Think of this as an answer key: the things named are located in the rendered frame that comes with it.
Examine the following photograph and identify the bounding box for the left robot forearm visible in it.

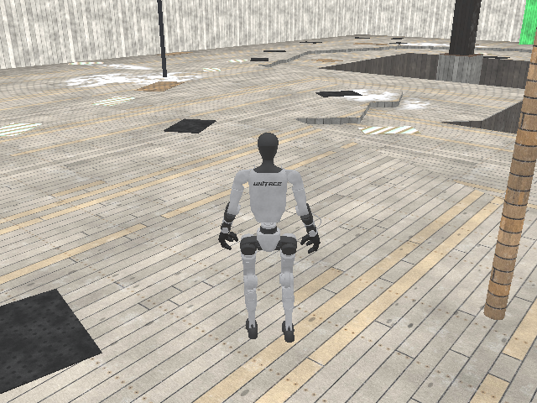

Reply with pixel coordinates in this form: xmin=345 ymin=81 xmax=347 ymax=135
xmin=220 ymin=202 xmax=236 ymax=233

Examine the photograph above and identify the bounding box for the robot right shin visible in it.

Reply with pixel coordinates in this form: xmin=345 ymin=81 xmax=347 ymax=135
xmin=282 ymin=273 xmax=295 ymax=331

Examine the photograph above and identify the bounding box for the robot left shin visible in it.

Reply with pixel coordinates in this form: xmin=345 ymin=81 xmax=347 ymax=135
xmin=243 ymin=275 xmax=257 ymax=328

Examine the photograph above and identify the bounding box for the left robot upper arm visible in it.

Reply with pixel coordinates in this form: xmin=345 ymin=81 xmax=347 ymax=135
xmin=227 ymin=169 xmax=251 ymax=215

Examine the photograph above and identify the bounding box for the right robot forearm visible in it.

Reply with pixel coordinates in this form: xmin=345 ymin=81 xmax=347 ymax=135
xmin=300 ymin=203 xmax=318 ymax=237

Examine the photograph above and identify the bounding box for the right robot upper arm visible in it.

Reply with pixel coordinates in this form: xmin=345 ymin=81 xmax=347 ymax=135
xmin=285 ymin=170 xmax=309 ymax=216

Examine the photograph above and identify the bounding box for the robot right hand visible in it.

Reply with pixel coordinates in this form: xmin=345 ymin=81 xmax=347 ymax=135
xmin=300 ymin=233 xmax=321 ymax=254

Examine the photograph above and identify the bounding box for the robot left hand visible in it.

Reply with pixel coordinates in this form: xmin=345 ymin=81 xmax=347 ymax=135
xmin=218 ymin=231 xmax=238 ymax=250

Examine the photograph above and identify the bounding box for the robot shin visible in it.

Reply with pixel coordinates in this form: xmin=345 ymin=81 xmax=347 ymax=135
xmin=282 ymin=273 xmax=295 ymax=331
xmin=243 ymin=275 xmax=257 ymax=328

